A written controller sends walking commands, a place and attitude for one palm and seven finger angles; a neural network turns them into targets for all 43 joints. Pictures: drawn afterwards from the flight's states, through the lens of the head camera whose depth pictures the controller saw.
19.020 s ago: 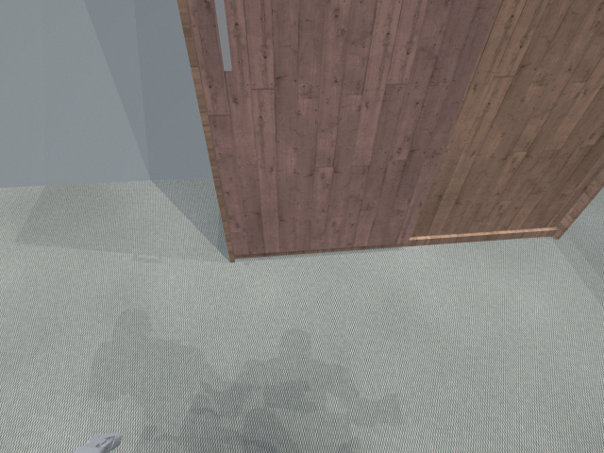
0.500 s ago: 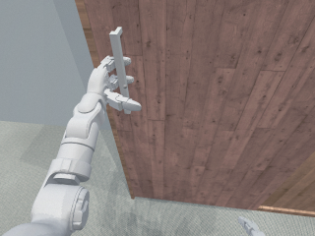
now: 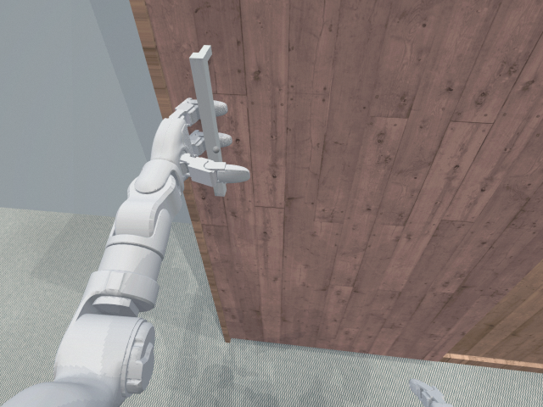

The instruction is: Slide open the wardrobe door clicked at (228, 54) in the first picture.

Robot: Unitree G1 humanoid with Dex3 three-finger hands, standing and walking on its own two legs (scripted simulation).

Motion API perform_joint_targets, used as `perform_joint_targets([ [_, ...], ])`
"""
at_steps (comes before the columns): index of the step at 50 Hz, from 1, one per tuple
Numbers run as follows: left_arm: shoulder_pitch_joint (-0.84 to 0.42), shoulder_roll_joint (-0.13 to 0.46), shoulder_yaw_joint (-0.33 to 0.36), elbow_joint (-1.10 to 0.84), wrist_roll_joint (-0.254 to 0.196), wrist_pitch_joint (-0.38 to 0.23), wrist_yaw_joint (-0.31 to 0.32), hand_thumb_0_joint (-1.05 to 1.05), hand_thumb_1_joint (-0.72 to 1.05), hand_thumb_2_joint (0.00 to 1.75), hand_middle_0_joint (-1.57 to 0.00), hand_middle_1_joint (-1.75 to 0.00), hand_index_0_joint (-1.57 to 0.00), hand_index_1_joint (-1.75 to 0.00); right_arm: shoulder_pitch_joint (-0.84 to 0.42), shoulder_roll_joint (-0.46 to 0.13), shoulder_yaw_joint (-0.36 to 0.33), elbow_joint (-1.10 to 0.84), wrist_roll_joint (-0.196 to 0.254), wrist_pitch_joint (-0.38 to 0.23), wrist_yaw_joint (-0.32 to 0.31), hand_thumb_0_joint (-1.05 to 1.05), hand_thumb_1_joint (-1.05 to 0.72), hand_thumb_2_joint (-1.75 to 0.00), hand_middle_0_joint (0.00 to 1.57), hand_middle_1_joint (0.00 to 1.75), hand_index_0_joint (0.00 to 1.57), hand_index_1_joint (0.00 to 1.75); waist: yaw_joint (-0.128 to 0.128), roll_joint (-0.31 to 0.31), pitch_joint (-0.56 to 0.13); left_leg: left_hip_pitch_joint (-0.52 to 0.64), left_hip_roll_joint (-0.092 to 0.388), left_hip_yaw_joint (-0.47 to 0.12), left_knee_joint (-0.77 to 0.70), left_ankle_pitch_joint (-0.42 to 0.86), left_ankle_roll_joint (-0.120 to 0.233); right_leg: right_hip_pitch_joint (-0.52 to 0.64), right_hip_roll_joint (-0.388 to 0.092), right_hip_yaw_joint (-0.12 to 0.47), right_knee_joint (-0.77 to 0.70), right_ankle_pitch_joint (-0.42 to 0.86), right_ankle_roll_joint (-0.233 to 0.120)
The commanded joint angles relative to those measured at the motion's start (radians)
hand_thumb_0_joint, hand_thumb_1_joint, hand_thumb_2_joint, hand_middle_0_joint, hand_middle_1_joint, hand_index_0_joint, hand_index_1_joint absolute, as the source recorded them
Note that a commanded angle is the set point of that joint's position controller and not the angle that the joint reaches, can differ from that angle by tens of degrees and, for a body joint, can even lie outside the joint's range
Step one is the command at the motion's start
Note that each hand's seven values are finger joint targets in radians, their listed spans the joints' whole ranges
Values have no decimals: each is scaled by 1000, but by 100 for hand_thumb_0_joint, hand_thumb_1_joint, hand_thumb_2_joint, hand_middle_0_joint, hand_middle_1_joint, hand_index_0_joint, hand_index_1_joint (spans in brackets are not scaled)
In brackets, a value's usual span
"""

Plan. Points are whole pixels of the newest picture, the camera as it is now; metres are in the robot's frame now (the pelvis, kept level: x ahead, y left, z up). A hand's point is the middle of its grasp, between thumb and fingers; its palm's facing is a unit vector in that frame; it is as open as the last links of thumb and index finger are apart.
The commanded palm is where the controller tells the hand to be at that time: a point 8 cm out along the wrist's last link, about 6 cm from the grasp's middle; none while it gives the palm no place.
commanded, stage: grip the handle and tug to test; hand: left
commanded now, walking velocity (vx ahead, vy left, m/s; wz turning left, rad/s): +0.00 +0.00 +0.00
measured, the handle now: (214, 129) +0.48 +0.11 +0.19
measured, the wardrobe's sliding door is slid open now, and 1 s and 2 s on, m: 0.00 0.00 0.00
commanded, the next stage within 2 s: tug the door sideways, standing still in 1.20 s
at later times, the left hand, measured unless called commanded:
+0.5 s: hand (220, 146) +0.43 +0.09 +0.19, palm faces -0.09 -1.00 +0.02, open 5.4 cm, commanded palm +0.41 +0.15 +0.20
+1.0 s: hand (222, 148) +0.43 +0.09 +0.19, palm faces -0.09 -1.00 +0.02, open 5.2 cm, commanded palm +0.38 +0.14 +0.20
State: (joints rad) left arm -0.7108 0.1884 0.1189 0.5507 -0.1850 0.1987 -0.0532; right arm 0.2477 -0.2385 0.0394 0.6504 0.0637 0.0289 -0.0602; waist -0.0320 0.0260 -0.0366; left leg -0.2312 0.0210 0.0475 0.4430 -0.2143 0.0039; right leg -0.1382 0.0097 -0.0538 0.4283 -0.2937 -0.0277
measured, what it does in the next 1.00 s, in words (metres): stands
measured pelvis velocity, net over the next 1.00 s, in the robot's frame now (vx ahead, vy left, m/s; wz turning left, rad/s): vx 0.01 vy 0.00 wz -0.03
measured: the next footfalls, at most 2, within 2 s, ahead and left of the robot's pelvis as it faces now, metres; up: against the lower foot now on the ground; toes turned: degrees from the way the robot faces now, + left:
none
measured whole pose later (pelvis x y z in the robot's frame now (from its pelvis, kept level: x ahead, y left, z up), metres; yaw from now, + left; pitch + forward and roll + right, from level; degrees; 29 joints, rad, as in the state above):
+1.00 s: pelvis +0.01 +0.00 +0.00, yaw -2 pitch +1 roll +0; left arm -0.63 0.19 0.15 0.47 -0.18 0.18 -0.04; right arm 0.26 -0.24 0.03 0.62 0.06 0.03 -0.05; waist -0.05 0.03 -0.05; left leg -0.21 0.03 0.07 0.43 -0.23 0.00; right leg -0.13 0.02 -0.02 0.42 -0.30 -0.03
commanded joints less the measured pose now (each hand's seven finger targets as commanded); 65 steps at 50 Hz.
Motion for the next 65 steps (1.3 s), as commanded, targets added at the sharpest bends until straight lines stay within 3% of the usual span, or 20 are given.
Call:
perform_joint_targets([
  [1,-553,151,32,-239,-3,-93,-10,0,6,54,-36,-128,-36,-128,-80,-119,-47,-135,-4,-52,-13,0,-90,-90,20,30,20,30,-9,-46,-284,208,-31,-31,2,251,51,-32,10,26,-49,388,9],
  [4,-541,172,51,-201,-7,-108,-13,0,20,60,-38,-130,-38,-130,-61,-128,-52,-125,-7,-58,-16,0,-90,-90,20,30,20,30,-8,-71,-287,203,-28,-37,3,248,51,-30,12,20,-52,375,10],
  [8,-581,137,20,-177,-7,-112,-20,0,39,68,-40,-133,-40,-133,-54,-122,-50,-117,-4,-66,-15,0,-90,-90,20,30,20,30,-19,-35,-283,211,-29,-37,9,244,49,-62,14,21,-48,368,9],
  [10,-559,172,47,-177,-6,-121,-18,0,48,72,-41,-134,-41,-134,-52,-128,-53,-119,-3,-66,-15,0,-90,-90,20,30,20,30,-7,-39,-308,212,-27,-38,8,260,50,-40,13,22,-44,380,7],
  [11,-581,124,7,-200,-7,-125,-20,0,53,74,-41,-135,-41,-135,-56,-123,-52,-122,-2,-70,-12,0,-90,-90,20,30,20,30,-15,-25,-317,228,-28,-40,10,268,48,-49,15,18,-38,382,6],
  [13,-573,109,1,-207,-8,-131,-15,0,62,78,-42,-136,-42,-136,-51,-122,-54,-119,-3,-77,-6,0,-90,-90,20,30,20,30,-11,-14,-323,242,-25,-46,13,288,44,-57,18,14,-33,389,3],
  [14,-538,103,1,-182,-9,-131,-12,0,67,80,-43,-137,-43,-137,-46,-126,-57,-118,-4,-75,-6,0,-90,-90,20,30,20,30,-10,-50,-321,239,-23,-47,14,296,46,-49,20,9,-36,387,4],
  [17,-521,128,34,-140,-11,-113,-3,0,81,86,-44,-139,-44,-139,-43,-129,-56,-112,-3,-73,-5,0,-90,-90,20,30,20,30,-4,-104,-283,196,-24,-40,6,265,49,-50,20,13,-40,389,9],
  [19,-507,195,91,-129,-3,-109,11,0,90,90,-45,-140,-45,-140,-34,-135,-57,-110,-10,-65,-7,0,-90,-90,20,30,20,30,10,-117,-278,170,-26,-37,-3,258,51,-18,14,15,-44,383,10],
  [21,-539,130,27,-172,5,-110,5,0,90,90,-45,-140,-45,-140,-51,-124,-53,-125,-4,-67,-6,0,-90,-90,20,30,20,30,-1,-82,-281,183,-29,-28,2,261,53,-31,12,21,-41,400,12],
  [25,-524,185,73,-194,4,-125,-3,0,90,90,-45,-140,-45,-140,-51,-127,-56,-129,-5,-67,-7,0,-90,-90,20,30,20,30,8,-66,-301,192,-27,-26,8,282,55,-16,12,26,-41,427,10],
  [26,-531,155,45,-192,-1,-124,-11,0,90,90,-45,-140,-45,-140,-54,-124,-53,-130,-5,-68,-8,0,-90,-90,20,30,20,30,-1,-75,-294,189,-30,-27,8,271,54,-18,13,24,-41,420,11],
  [29,-506,233,113,-131,-1,-116,-8,0,90,90,-45,-140,-45,-140,-41,-131,-53,-121,-9,-56,-16,0,-90,-90,20,30,20,30,9,-102,-271,152,-30,-25,0,242,54,-2,8,25,-48,398,14],
  [32,-539,199,85,-170,7,-115,-4,0,90,90,-45,-140,-45,-140,-52,-120,-51,-128,-6,-61,-14,0,-90,-90,20,30,20,30,3,-48,-283,176,-30,-21,7,253,54,-24,8,30,-46,408,13],
  [41,-485,180,76,-249,-4,-122,-7,0,90,90,-45,-140,-45,-140,-70,-122,-56,-152,-4,-57,-8,0,-90,-90,20,30,20,30,16,-65,-332,204,-30,-21,8,305,53,18,11,25,-33,464,10],
  [49,-268,168,80,-436,-7,-111,-13,0,90,90,-45,-140,-45,-140,-104,-122,-59,-194,-6,-54,13,0,-90,-90,20,30,20,30,57,-45,-378,238,-25,-14,11,444,48,100,9,14,-9,598,6],
  [51,-219,132,54,-513,-11,-94,-16,0,90,90,-45,-140,-45,-140,-124,-115,-58,-209,-3,-55,20,0,-90,-90,20,30,20,30,56,-45,-370,251,-24,-9,17,469,50,89,10,14,-6,639,11],
  [54,-133,166,84,-547,-15,-58,-21,0,90,90,-45,-140,-45,-140,-134,-124,-60,-217,-5,-43,19,0,-90,-90,20,30,20,30,63,-87,-353,230,-24,-3,12,466,50,121,4,14,-7,677,17],
  [61,-2,133,58,-757,-23,21,-28,0,90,90,-45,-140,-45,-140,-173,-111,-52,-254,-5,-27,28,0,-90,-90,20,30,20,30,77,-32,-390,268,-21,-7,27,602,51,135,-5,13,22,785,21],
  [65,35,161,83,-786,-26,57,-29,0,90,90,-45,-140,-45,-140,-189,-113,-49,-255,-9,-10,25,0,-90,-90,20,30,20,30,74,-77,-364,242,-23,-2,22,559,51,146,-13,18,18,835,32],
])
